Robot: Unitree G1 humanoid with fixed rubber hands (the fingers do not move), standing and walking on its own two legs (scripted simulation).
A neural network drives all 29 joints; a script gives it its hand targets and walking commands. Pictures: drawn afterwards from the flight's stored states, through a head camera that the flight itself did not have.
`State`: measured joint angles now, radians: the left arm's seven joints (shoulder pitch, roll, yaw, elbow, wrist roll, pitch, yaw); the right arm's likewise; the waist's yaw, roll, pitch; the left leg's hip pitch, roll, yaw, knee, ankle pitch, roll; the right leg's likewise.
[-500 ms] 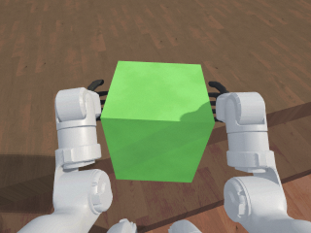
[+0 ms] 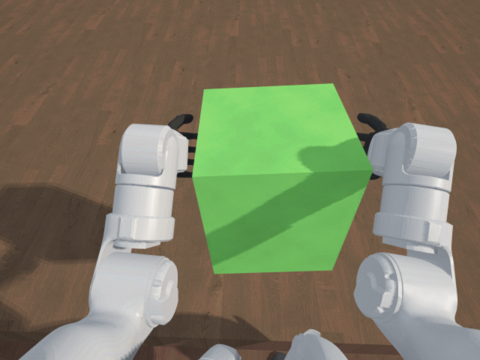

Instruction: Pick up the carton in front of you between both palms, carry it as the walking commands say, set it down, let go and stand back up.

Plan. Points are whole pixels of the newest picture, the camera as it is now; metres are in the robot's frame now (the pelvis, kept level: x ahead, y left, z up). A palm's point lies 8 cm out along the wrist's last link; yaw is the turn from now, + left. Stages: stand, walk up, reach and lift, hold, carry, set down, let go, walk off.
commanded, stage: carry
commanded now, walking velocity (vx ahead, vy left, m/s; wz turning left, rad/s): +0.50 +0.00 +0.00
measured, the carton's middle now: (270, 183) +0.39 +0.05 +0.08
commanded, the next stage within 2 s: none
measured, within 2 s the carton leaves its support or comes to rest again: neither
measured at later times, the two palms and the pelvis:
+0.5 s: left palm out of the picture +0.68 +0.24 +0.32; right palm out of the picture +0.65 -0.06 +0.31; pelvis +0.29 +0.12 +0.15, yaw +2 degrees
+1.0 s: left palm out of the picture +0.93 +0.26 +0.45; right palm out of the picture +0.94 -0.04 +0.45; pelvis +0.57 +0.11 +0.24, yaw +1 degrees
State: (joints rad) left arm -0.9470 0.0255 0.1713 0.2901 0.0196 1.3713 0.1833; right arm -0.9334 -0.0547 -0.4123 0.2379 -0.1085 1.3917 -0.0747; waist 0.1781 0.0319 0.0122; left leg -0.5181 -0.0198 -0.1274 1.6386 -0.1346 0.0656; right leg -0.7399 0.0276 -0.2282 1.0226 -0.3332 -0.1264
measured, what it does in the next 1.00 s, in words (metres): climbs: left foot 0.17 m higher, then right foot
